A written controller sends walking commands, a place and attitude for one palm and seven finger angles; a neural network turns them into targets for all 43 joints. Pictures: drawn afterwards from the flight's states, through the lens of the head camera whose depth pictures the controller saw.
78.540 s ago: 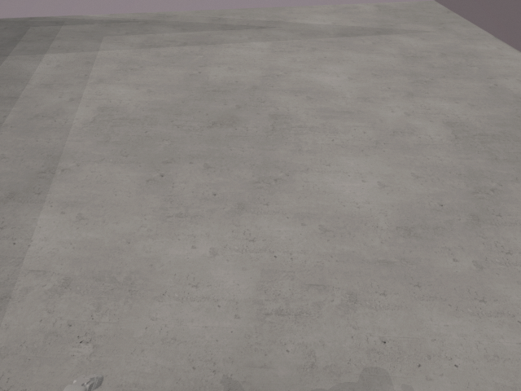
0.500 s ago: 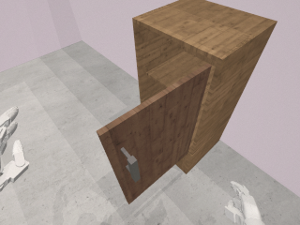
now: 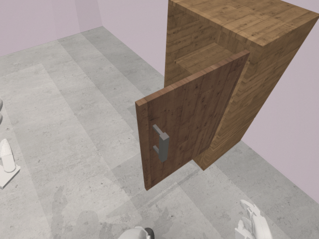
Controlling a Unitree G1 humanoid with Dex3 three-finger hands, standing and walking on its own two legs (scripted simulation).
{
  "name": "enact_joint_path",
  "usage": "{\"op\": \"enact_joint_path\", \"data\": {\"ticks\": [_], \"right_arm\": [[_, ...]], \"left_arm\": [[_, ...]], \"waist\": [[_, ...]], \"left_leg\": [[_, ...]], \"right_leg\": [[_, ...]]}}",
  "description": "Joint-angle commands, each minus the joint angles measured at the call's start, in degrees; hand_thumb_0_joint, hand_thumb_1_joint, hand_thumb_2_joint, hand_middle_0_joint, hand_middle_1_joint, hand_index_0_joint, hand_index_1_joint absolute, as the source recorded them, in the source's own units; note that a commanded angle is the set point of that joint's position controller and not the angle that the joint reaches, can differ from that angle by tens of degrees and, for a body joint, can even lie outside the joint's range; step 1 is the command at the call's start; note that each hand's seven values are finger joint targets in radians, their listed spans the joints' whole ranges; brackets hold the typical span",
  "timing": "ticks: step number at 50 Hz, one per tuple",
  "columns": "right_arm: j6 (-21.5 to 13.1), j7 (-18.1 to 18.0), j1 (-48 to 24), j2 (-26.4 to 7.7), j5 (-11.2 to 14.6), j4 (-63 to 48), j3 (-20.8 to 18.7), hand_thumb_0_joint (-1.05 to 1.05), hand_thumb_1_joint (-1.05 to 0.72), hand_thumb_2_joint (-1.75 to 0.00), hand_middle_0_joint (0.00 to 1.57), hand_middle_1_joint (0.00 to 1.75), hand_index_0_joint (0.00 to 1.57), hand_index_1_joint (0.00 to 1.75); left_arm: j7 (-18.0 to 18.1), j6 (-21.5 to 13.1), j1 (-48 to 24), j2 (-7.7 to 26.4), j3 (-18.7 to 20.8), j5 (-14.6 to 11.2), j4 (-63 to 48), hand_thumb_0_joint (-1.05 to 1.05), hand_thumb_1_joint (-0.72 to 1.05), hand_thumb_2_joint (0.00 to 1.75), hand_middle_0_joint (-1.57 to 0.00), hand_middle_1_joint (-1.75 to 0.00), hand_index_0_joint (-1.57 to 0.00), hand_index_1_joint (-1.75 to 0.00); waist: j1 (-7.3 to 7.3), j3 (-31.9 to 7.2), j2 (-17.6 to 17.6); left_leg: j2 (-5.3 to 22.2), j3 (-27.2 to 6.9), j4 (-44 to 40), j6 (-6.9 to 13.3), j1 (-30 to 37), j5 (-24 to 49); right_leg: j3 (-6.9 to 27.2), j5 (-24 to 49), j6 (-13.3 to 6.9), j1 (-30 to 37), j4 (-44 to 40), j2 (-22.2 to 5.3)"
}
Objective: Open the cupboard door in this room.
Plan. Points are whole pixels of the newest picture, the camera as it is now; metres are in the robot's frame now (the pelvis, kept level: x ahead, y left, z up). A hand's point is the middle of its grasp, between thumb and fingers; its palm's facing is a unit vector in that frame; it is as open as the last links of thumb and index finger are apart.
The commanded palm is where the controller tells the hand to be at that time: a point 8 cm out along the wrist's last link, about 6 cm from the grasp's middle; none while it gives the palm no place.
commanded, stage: step back with the hand held close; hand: left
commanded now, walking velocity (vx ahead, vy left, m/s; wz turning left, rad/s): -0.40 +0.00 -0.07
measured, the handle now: (159, 143) +0.38 +0.03 -0.03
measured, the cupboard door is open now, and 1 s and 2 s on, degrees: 88 88 88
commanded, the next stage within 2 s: stop stepping back and stand still in 0.36 s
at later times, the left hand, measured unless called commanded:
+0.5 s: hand out of the picture +0.12 +0.28 +0.18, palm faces +0.32 -0.87 -0.38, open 7.4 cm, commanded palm +0.08 +0.33 +0.19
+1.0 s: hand out of the picture +0.01 +0.35 +0.18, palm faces +0.40 -0.86 -0.33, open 7.4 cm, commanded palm -0.07 +0.39 +0.19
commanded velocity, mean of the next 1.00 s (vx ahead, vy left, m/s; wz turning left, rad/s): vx -0.01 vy -0.05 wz -0.02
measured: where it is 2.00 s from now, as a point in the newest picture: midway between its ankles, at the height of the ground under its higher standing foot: outside the picture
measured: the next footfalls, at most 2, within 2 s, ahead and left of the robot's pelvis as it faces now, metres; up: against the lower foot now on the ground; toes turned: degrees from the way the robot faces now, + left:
right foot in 0.40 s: -0.16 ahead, -0.10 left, +0.00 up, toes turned -5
left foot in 0.52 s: +0.07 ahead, +0.08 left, +0.00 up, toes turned -4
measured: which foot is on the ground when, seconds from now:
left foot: down 0.00-0.40, up 0.42-0.50, down 0.52-0.72, up 0.74-0.92, down 0.94-1.00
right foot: down 0.00-0.12, up 0.14-0.38, down 0.40-0.52, up 0.54-0.74, down 0.76-0.92, up 0.94-1.00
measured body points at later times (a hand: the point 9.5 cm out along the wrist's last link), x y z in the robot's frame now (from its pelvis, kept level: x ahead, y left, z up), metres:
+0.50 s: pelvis -0.10 +0.04 -0.01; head -0.09 +0.08 +0.44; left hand +0.10 +0.32 +0.20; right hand +0.07 -0.19 -0.08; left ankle +0.04 +0.08 -0.72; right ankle -0.20 -0.10 -0.73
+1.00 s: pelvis -0.24 +0.10 -0.01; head -0.25 +0.14 +0.44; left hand -0.02 +0.39 +0.20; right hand -0.14 -0.16 -0.08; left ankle -0.18 +0.21 -0.73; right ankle -0.23 -0.01 -0.68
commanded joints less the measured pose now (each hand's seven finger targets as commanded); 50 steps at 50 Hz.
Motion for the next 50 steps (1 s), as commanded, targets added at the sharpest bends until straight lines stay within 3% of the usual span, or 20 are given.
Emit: {"op": "enact_joint_path", "data": {"ticks": [1,4,7,11,17,20,23,26,28,30,34,36,37,38,40,44,45,46,48,50], "right_arm": [[-3.07,-0.19,-3.52,-7.09,0.06,-6.3,-3.28,0.0,-0.9,-0.9,0.2,0.3,0.2,0.3],[-2.86,-0.92,-4.86,-7.43,-0.04,-6.34,-3.01,0.0,-0.9,-0.9,0.2,0.3,0.2,0.3],[-4.77,-1.29,-7.99,-8.65,-0.83,-7.61,-2.98,0.0,-0.9,-0.9,0.2,0.3,0.2,0.3],[-5.74,1.26,-7.71,-7.21,-0.98,-6.01,-4.28,0.0,-0.9,-0.9,0.2,0.3,0.2,0.3],[-5.15,2.44,-5.15,-6.03,-1.5,-4.05,-2.97,0.0,-0.9,-0.9,0.2,0.3,0.2,0.3],[-3.9,2.01,-4.55,-4.84,-1.14,-2.54,-1.91,0.0,-0.9,-0.9,0.2,0.3,0.2,0.3],[-4.34,0.75,-6.85,-6.1,0.18,-3.36,-2.06,0.0,-0.9,-0.9,0.2,0.3,0.2,0.3],[-5.64,-0.59,-6.79,-7.93,-0.07,-5.55,-1.73,0.0,-0.9,-0.9,0.2,0.3,0.2,0.3],[-7.8,0.52,-6.4,-7.25,-0.7,-5.59,-1.94,0.0,-0.9,-0.9,0.2,0.3,0.2,0.3],[-7.52,1.62,-5.98,-6.15,-1.04,-6.12,-1.82,0.0,-0.9,-0.9,0.2,0.3,0.2,0.3],[-6.01,2.44,-5.78,-5.48,-1.18,-7.53,-2.41,0.0,-0.9,-0.9,0.2,0.3,0.2,0.3],[-4.46,2.14,-3.14,-5.05,-0.27,-6.34,-2.87,0.0,-0.9,-0.9,0.2,0.3,0.2,0.3],[-3.88,1.88,-3.67,-6.61,0.07,-5.73,-3.46,0.0,-0.9,-0.9,0.2,0.3,0.2,0.3],[-3.77,1.69,-3.75,-6.8,-1.14,-4.48,-2.6,0.0,-0.9,-0.9,0.2,0.3,0.2,0.3],[-4.15,0.21,-2.02,-5.94,-0.69,-4.57,-2.48,0.0,-0.9,-0.9,0.2,0.3,0.2,0.3],[-6.81,-2.14,-3.83,-6.26,-0.24,-2.76,-1.46,0.0,-0.9,-0.9,0.2,0.3,0.2,0.3],[-7.63,-2.41,-1.92,-6.74,-0.21,-3.18,-1.36,0.0,-0.9,-0.9,0.2,0.3,0.2,0.3],[-8.53,-1.92,-0.84,-8.77,-0.33,-4.5,-2.15,0.0,-0.9,-0.9,0.2,0.3,0.2,0.3],[-9.14,0.42,-0.84,-7.21,-0.64,-4.3,-3.13,0.0,-0.9,-0.9,0.2,0.3,0.2,0.3],[-9.75,2.18,-5.04,-6.64,-0.01,-5.31,-3.1,0.0,-0.9,-0.9,0.2,0.3,0.2,0.3]], "left_arm": [[2.41,-3.26,-5.68,9.29,4.83,0.29,-10.41,0.0,0.9,0.9,-0.2,-0.3,-0.2,-0.3],[2.83,-3.21,-8.07,10.6,5.12,0.66,-11.43,0.0,0.9,0.9,-0.2,-0.3,-0.2,-0.3],[2.36,-4.56,-8.63,11.68,9.11,1.25,-14.63,0.0,0.9,0.9,-0.2,-0.3,-0.2,-0.3],[1.87,-4.91,-3.71,10.99,9.16,-0.69,-12.91,0.0,0.9,0.9,-0.2,-0.3,-0.2,-0.3],[0.4,-4.58,-4.48,10.42,6.15,-2.58,-12.89,0.0,0.9,0.9,-0.2,-0.3,-0.2,-0.3],[0.71,-6.57,-8.38,14.55,7.81,-1.84,-14.93,0.0,0.9,0.9,-0.2,-0.3,-0.2,-0.3],[-0.95,-3.88,-12.08,10.6,2.99,-0.59,-9.39,0.0,0.9,0.9,-0.2,-0.3,-0.2,-0.3],[-0.59,-2.14,-10.32,13.22,7.61,-1.57,-12.82,0.0,0.9,0.9,-0.2,-0.3,-0.2,-0.3],[-0.07,-3.93,-8.19,15.06,10.31,-1.97,-14.58,0.0,0.9,0.9,-0.2,-0.3,-0.2,-0.3],[0.32,-3.0,-3.65,12.31,9.46,-1.49,-17.45,0.0,0.9,0.9,-0.2,-0.3,-0.2,-0.3],[0.41,-0.66,6.24,10.93,8.26,-1.34,-17.64,0.0,0.9,0.9,-0.2,-0.3,-0.2,-0.3],[0.11,0.72,6.23,12.87,8.46,-0.46,-18.11,0.0,0.9,0.9,-0.2,-0.3,-0.2,-0.3],[-0.26,0.87,1.93,12.93,8.0,-0.75,-20.59,0.0,0.9,0.9,-0.2,-0.3,-0.2,-0.3],[0.13,0.07,-5.07,14.06,10.4,-0.61,-19.05,0.0,0.9,0.9,-0.2,-0.3,-0.2,-0.3],[1.06,-0.09,-11.28,12.91,9.26,0.42,-7.99,0.0,0.9,0.9,-0.2,-0.3,-0.2,-0.3],[1.09,-1.68,-18.45,8.94,3.15,1.67,-5.29,0.0,0.9,0.9,-0.2,-0.3,-0.2,-0.3],[1.11,-2.56,-18.61,8.78,2.57,1.54,-6.75,0.0,0.9,0.9,-0.2,-0.3,-0.2,-0.3],[1.35,-3.73,-18.98,8.9,2.94,1.48,-11.4,0.0,0.9,0.9,-0.2,-0.3,-0.2,-0.3],[-0.11,-5.57,-14.05,15.18,8.87,1.77,-12.82,0.0,0.9,0.9,-0.2,-0.3,-0.2,-0.3],[-0.44,-5.42,-8.43,10.74,6.92,1.66,-14.52,0.0,0.9,0.9,-0.2,-0.3,-0.2,-0.3]], "waist": [[-1.9,-7.12,-9.93],[-1.89,-5.84,-4.06],[-0.41,-9.22,16.83],[0.56,-13.54,8.98],[0.4,-15.55,10.82],[-0.72,-12.02,-8.19],[-2.42,-5.89,-16.81],[-0.75,-8.87,14.25],[0.0,-14.1,13.44],[0.72,-14.14,13.94],[1.46,-13.39,14.4],[0.72,-10.65,-6.54],[-0.04,-6.06,-15.16],[-2.37,-5.42,-11.01],[-4.0,-1.56,-11.7],[-3.04,1.64,-1.04],[-3.37,0.31,7.33],[-3.05,-0.93,21.86],[-1.92,-3.56,14.67],[-1.33,0.56,6.35]], "left_leg": [[1.24,-3.23,9.59,-2.93,15.31,-7.52],[4.13,-7.21,-1.69,-1.49,14.76,-7.98],[20.6,-28.18,-30.53,4.69,-8.9,-37.03],[16.81,-14.76,-24.35,1.93,-1.36,-22.06],[13.04,-7.95,-23.6,-7.41,9.68,-13.44],[3.48,-0.29,12.37,-7.1,20.69,-3.55],[0.84,-2.44,15.23,-5.22,15.42,-5.05],[14.04,-20.27,-17.01,1.65,18.64,15.23],[17.28,-28.75,-30.66,-1.35,12.8,-30.36],[13.62,-19.73,-33.45,-8.54,8.53,-31.35],[6.85,-4.24,-28.22,-9.25,-1.7,-23.73],[-1.64,7.25,6.45,-8.97,5.82,-12.65],[-1.65,-0.53,33.44,-6.76,7.68,-10.22],[-0.61,-3.99,44.34,-5.4,3.47,-8.73],[4.48,-4.02,36.5,-3.33,2.84,-9.85],[2.99,2.34,0.43,-0.73,11.84,-15.98],[3.1,-1.16,-9.27,0.07,14.52,-19.92],[15.02,-24.58,-19.23,4.97,20.59,-29.45],[22.1,-34.38,-28.22,8.61,3.43,-39.47],[20.0,-28.65,-25.92,8.76,1.77,-34.87]], "right_leg": [[15.69,-10.65,-7.09,-15.0,-15.81,-14.35],[8.32,-6.62,-3.13,-14.04,-8.47,-8.45],[0.61,-13.65,0.91,7.78,26.0,5.04],[-1.0,-17.43,-0.78,4.19,32.68,4.4],[-4.79,-19.81,-4.41,8.29,-3.95,2.34],[16.63,-2.29,-10.11,-12.05,-22.93,-19.38],[5.6,15.09,-7.54,-11.85,-10.88,-15.27],[-1.68,-11.76,0.87,-4.95,12.57,1.5],[2.69,-22.81,-0.88,0.2,22.2,4.23],[-1.87,-18.4,-1.89,6.25,21.09,5.9],[-8.45,-17.86,-3.52,22.13,3.12,6.55],[0.7,-17.16,-7.01,7.03,-15.97,-6.09],[13.23,-18.11,-11.79,-13.52,-20.33,-18.81],[16.43,-20.97,-15.53,-20.39,-21.95,-23.28],[12.96,-37.26,-9.17,-22.1,-21.96,-18.64],[4.25,-32.05,-7.97,-13.7,-8.37,-13.18],[0.3,-26.26,-5.66,-11.43,3.44,-7.81],[-4.67,-22.27,-1.56,-20.02,21.3,-1.23],[-1.1,-15.66,-0.05,-13.17,46.42,0.61],[0.79,-8.41,-0.51,-17.9,43.49,-4.07]]}}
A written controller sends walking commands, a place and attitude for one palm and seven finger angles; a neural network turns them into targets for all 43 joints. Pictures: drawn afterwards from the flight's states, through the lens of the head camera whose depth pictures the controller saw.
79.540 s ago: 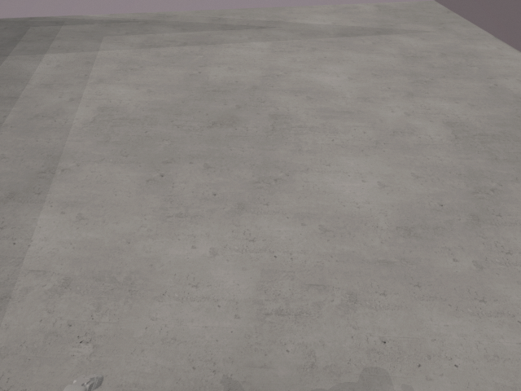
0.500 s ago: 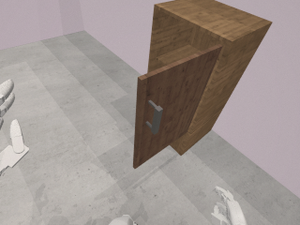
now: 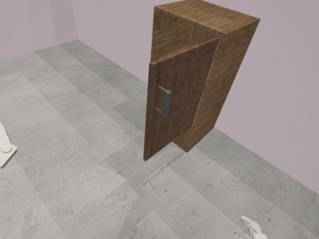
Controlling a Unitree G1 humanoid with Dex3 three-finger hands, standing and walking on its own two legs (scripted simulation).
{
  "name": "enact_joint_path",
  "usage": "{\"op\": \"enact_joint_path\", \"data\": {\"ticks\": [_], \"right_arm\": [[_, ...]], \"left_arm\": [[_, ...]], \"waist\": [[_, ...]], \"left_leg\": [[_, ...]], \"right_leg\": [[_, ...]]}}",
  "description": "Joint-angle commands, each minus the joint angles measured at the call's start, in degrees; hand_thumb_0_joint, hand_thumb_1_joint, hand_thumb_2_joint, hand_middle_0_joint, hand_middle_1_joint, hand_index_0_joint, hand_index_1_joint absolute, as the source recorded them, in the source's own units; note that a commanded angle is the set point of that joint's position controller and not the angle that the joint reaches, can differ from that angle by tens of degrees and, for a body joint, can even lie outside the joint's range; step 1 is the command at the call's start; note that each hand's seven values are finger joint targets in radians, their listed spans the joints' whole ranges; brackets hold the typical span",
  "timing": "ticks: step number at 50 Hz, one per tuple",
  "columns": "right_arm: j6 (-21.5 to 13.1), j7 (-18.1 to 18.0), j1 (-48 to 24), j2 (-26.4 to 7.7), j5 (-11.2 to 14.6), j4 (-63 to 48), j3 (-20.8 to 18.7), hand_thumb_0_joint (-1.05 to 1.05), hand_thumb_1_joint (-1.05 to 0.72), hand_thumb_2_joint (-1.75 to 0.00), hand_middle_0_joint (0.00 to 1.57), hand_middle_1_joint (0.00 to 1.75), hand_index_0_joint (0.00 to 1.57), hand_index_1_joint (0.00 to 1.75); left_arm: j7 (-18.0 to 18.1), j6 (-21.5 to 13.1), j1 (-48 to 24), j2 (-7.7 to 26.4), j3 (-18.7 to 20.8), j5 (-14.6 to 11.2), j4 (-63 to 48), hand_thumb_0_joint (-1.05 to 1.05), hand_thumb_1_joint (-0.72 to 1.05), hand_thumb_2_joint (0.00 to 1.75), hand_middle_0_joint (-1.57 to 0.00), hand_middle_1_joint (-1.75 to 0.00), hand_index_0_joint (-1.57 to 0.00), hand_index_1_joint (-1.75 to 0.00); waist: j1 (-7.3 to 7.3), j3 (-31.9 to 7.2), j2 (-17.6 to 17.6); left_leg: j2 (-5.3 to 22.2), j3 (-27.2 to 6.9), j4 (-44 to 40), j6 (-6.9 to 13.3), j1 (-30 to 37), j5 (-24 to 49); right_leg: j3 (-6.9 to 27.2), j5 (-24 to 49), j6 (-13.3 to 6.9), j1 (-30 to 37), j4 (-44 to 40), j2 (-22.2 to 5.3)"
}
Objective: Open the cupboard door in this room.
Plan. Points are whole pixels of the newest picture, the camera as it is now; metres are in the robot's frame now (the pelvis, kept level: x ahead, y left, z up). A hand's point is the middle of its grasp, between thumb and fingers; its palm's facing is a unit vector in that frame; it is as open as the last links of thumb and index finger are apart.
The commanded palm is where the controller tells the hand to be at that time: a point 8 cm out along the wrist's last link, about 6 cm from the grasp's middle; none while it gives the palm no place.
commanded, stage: stop stepping back and stand still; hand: left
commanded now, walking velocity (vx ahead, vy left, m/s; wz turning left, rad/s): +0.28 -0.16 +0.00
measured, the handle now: (162, 102) +0.63 -0.01 -0.02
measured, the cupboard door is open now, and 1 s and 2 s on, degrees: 88 88 88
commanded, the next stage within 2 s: let the arm hang, fingers relaxed in 1.02 s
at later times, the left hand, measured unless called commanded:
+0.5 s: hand (9, 163) +0.19 +0.26 +0.19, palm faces +0.47 -0.77 -0.43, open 7.4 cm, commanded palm +0.12 +0.30 +0.20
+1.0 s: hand (40, 147) +0.24 +0.24 +0.17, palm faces +0.36 -0.77 -0.53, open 7.4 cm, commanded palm +0.17 +0.29 +0.20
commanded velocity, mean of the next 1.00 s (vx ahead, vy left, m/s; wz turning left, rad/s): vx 0.05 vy -0.01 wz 0.00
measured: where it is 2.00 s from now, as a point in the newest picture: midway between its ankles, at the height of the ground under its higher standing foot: outside the picture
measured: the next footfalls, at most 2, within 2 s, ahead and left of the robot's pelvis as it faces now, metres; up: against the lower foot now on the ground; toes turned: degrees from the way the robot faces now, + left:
right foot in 0.20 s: +0.04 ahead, -0.10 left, +0.00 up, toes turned -1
left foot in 0.42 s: +0.06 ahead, +0.12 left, +0.00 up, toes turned +3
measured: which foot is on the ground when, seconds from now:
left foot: down 0.00-0.18, up 0.20-0.40, down 0.42-1.00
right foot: up 0.00-0.18, down 0.20-1.00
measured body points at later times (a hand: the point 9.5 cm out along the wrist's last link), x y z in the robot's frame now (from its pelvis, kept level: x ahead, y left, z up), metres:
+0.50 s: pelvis -0.01 +0.00 +0.00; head +0.00 +0.01 +0.45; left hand +0.16 +0.30 +0.21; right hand +0.16 -0.24 -0.08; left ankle +0.04 +0.13 -0.72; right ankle -0.03 -0.10 -0.70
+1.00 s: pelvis +0.03 -0.02 +0.02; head +0.06 -0.02 +0.47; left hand +0.21 +0.28 +0.20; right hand +0.21 -0.26 -0.07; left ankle +0.02 +0.11 -0.72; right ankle +0.00 -0.09 -0.72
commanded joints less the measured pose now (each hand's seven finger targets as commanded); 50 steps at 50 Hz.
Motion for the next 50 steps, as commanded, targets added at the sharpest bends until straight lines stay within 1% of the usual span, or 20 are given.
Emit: {"op": "enact_joint_path", "data": {"ticks": [1,5,7,8,9,11,14,18,19,20,21,22,24,28,30,31,33,36,41,50], "right_arm": [[-4.61,2.22,-8.55,-7.8,0.77,-10.35,-2.63,0.0,-0.9,-0.9,0.2,0.3,0.2,0.3],[-2.71,0.71,-7.12,-7.07,-0.2,-10.57,-2.41,0.0,-0.9,-0.9,0.2,0.3,0.2,0.3],[-1.89,0.12,-7.25,-6.38,0.12,-10.43,-2.12,0.0,-0.9,-0.9,0.2,0.3,0.2,0.3],[-1.52,0.16,-6.32,-5.79,0.57,-9.92,-2.05,0.0,-0.9,-0.9,0.2,0.3,0.2,0.3],[-0.67,0.26,-6.19,-5.52,1.03,-10.08,-2.38,0.0,-0.9,-0.9,0.2,0.3,0.2,0.3],[-1.89,0.26,-5.9,-6.63,0.15,-8.55,-2.44,0.0,-0.9,-0.9,0.2,0.3,0.2,0.3],[-1.5,-0.32,-8.04,-7.09,1.13,-8.29,-2.88,0.0,-0.9,-0.9,0.2,0.3,0.2,0.3],[-2.99,-1.95,-9.07,-6.46,0.44,-8.76,-1.86,0.0,-0.9,-0.9,0.2,0.3,0.2,0.3],[-3.29,-1.92,-7.9,-7.29,0.4,-9.16,-2.25,0.0,-0.9,-0.9,0.2,0.3,0.2,0.3],[-3.38,-1.68,-7.59,-8.7,0.47,-9.92,-2.71,0.0,-0.9,-0.9,0.2,0.3,0.2,0.3],[-3.68,-0.92,-7.05,-8.49,0.52,-10.88,-2.62,0.0,-0.9,-0.9,0.2,0.3,0.2,0.3],[-4.16,-0.52,-6.61,-7.13,0.08,-9.03,-2.52,0.0,-0.9,-0.9,0.2,0.3,0.2,0.3],[-4.7,0.54,-7.38,-6.29,-0.01,-9.46,-2.39,0.0,-0.9,-0.9,0.2,0.3,0.2,0.3],[-3.94,1.44,-7.25,-6.87,1.15,-11.0,-1.83,0.0,-0.9,-0.9,0.2,0.3,0.2,0.3],[-3.23,1.4,-7.21,-6.37,0.97,-11.15,-1.92,0.0,-0.9,-0.9,0.2,0.3,0.2,0.3],[-2.52,1.64,-6.07,-6.23,1.32,-10.87,-2.5,0.0,-0.9,-0.9,0.2,0.3,0.2,0.3],[-2.09,1.64,-6.98,-6.17,1.46,-10.14,-2.09,0.0,-0.9,-0.9,0.2,0.3,0.2,0.3],[-1.85,0.54,-7.23,-5.91,1.18,-9.6,-1.11,0.0,-0.9,-0.9,0.2,0.3,0.2,0.3],[-1.47,-0.24,-8.35,-7.09,1.23,-10.41,-1.55,0.0,-0.9,-0.9,0.2,0.3,0.2,0.3],[0.55,0.1,-8.76,-6.87,1.56,-11.64,-2.0,0.0,-0.9,-0.9,0.2,0.3,0.2,0.3]], "left_arm": [[-0.51,-6.19,6.55,11.34,5.53,0.21,-19.06,0.0,0.9,0.9,-0.2,-0.3,-0.2,-0.3],[0.59,-5.34,10.45,12.01,7.21,0.0,-17.96,0.0,0.9,0.9,-0.2,-0.3,-0.2,-0.3],[0.99,-3.76,9.44,12.01,7.13,-0.05,-14.24,0.0,0.9,0.9,-0.2,-0.3,-0.2,-0.3],[0.87,-2.7,10.46,11.12,6.39,0.25,-11.27,0.0,0.9,0.9,-0.2,-0.3,-0.2,-0.3],[0.55,-2.24,7.75,11.75,6.01,0.02,-11.13,0.0,0.9,0.9,-0.2,-0.3,-0.2,-0.3],[0.71,-4.95,1.33,16.41,9.96,-0.23,-10.95,0.0,0.9,0.9,-0.2,-0.3,-0.2,-0.3],[-0.11,-4.65,-0.9,10.12,3.8,0.41,-9.56,0.0,0.9,0.9,-0.2,-0.3,-0.2,-0.3],[1.26,-5.53,-3.43,10.53,2.77,0.43,-14.22,0.0,0.9,0.9,-0.2,-0.3,-0.2,-0.3],[1.21,-5.92,-2.89,10.93,3.21,0.11,-16.09,0.0,0.9,0.9,-0.2,-0.3,-0.2,-0.3],[1.26,-6.15,-2.01,11.4,4.65,-0.15,-17.58,0.0,0.9,0.9,-0.2,-0.3,-0.2,-0.3],[1.52,-6.91,-3.37,12.08,5.42,0.02,-21.22,0.0,0.9,0.9,-0.2,-0.3,-0.2,-0.3],[1.09,-6.83,0.48,12.99,7.14,-0.05,-15.81,0.0,0.9,0.9,-0.2,-0.3,-0.2,-0.3],[0.79,-6.74,3.81,13.29,8.3,-0.04,-17.62,0.0,0.9,0.9,-0.2,-0.3,-0.2,-0.3],[0.7,-5.52,13.14,11.37,8.44,-0.69,-13.51,0.0,0.9,0.9,-0.2,-0.3,-0.2,-0.3],[0.49,-5.21,12.13,11.89,8.61,-1.07,-11.3,0.0,0.9,0.9,-0.2,-0.3,-0.2,-0.3],[0.52,-4.47,12.61,10.9,7.27,-1.31,-10.96,0.0,0.9,0.9,-0.2,-0.3,-0.2,-0.3],[1.21,-4.46,10.29,10.84,6.64,-1.09,-11.38,0.0,0.9,0.9,-0.2,-0.3,-0.2,-0.3],[1.73,-5.14,8.79,10.81,6.06,-0.54,-10.14,0.0,0.9,0.9,-0.2,-0.3,-0.2,-0.3],[1.1,-4.78,8.38,11.34,5.32,-0.13,-11.93,0.0,0.9,0.9,-0.2,-0.3,-0.2,-0.3],[1.24,-4.02,15.05,11.09,6.7,-1.44,-11.06,0.0,0.9,0.9,-0.2,-0.3,-0.2,-0.3]], "waist": [[1.82,2.59,11.66],[1.98,-2.98,21.24],[3.0,-4.16,15.42],[2.81,-3.55,7.36],[2.35,-1.68,-6.28],[0.62,0.35,-4.95],[0.65,4.35,-3.62],[0.79,1.9,1.68],[0.72,1.22,7.12],[1.02,0.65,17.0],[1.15,-0.88,20.93],[0.39,-0.66,19.64],[1.43,-0.11,18.73],[1.97,-2.25,11.96],[1.44,-1.19,1.53],[1.26,-2.1,-6.13],[1.1,-3.37,-3.33],[0.92,-5.78,-1.29],[2.04,-6.27,8.53],[1.77,-8.89,5.18]], "left_leg": [[15.46,-21.92,-30.7,8.59,-4.95,-26.26],[10.87,-8.02,-28.75,3.54,-10.58,-23.59],[7.57,-4.03,-15.85,1.72,-16.52,-21.96],[3.5,0.59,-1.38,0.81,-17.02,-17.35],[-0.7,2.62,16.87,-0.46,-23.67,-10.89],[2.32,-2.77,30.7,-2.2,-23.0,-6.45],[4.56,-2.95,18.99,-1.0,-13.6,-3.12],[-0.44,5.15,-8.05,-0.22,10.06,0.92],[1.68,0.64,-12.73,0.53,13.1,-0.95],[9.91,-14.08,-18.26,4.16,16.79,-0.19],[16.83,-25.37,-22.69,7.75,17.88,4.36],[18.56,-27.89,-27.28,8.47,11.71,-2.31],[16.76,-20.4,-25.3,8.32,5.6,-0.92],[7.46,-2.49,-16.22,1.12,-3.23,-3.0],[1.53,1.31,-6.26,-1.74,-3.11,-5.11],[-0.15,0.24,1.5,-2.4,-2.27,-2.89],[0.23,-1.93,5.67,-2.35,-3.93,-4.11],[0.14,-1.17,-8.95,-1.49,1.89,4.21],[5.09,-3.97,-12.45,0.26,14.01,34.82],[2.6,-1.32,-11.83,-1.43,9.01,24.9]], "right_leg": [[1.34,6.97,0.55,-4.77,8.87,-2.54],[-7.41,-0.81,-0.99,19.52,-17.89,2.14],[-7.26,-3.18,-2.47,31.29,-29.13,3.22],[0.54,-3.65,-5.3,29.68,-36.49,-1.76],[22.2,-6.9,-11.05,27.42,-44.14,-13.7],[30.51,-3.71,-14.11,16.57,-48.59,-21.86],[21.08,-5.96,-10.92,8.46,-45.55,-18.17],[5.13,-0.61,-5.85,5.04,-34.98,-10.77],[2.79,1.77,-3.76,4.5,-27.59,-8.08],[0.23,1.81,-0.51,-1.58,-17.85,-2.92],[-1.39,-3.71,1.04,-4.11,-9.18,0.31],[1.35,-5.77,1.12,-2.29,-3.9,-1.01],[3.41,-0.47,1.31,3.42,-9.66,-3.84],[-1.35,11.61,1.65,22.08,-32.46,-1.32],[12.62,12.04,-1.6,16.97,-40.64,-7.7],[20.79,12.64,-3.75,15.24,-44.13,-12.86],[20.35,30.06,-6.43,19.84,-41.59,-15.74],[9.55,43.57,-3.22,25.66,-33.98,-11.38],[3.74,38.49,1.5,20.16,-32.42,-4.14],[5.52,44.58,0.95,25.5,-35.44,-5.9]]}}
